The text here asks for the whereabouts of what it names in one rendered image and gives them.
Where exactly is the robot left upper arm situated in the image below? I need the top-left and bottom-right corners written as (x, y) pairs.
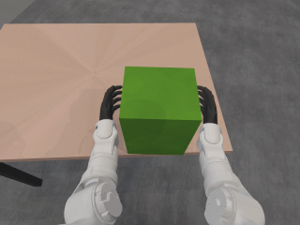
top-left (58, 182), bottom-right (123, 225)

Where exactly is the robot right upper arm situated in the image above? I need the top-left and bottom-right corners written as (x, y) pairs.
top-left (204, 187), bottom-right (265, 225)

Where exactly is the left robot forearm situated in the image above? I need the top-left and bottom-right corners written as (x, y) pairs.
top-left (64, 119), bottom-right (119, 218)

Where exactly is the right robot forearm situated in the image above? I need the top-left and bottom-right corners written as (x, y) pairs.
top-left (197, 123), bottom-right (253, 199)

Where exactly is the carton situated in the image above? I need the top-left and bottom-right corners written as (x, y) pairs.
top-left (119, 66), bottom-right (203, 156)

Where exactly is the right robot hand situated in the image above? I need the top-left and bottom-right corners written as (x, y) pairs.
top-left (197, 85), bottom-right (218, 124)

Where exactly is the table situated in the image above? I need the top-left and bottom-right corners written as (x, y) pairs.
top-left (0, 22), bottom-right (233, 187)

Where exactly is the left robot hand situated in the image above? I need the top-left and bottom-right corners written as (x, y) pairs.
top-left (99, 85), bottom-right (123, 121)

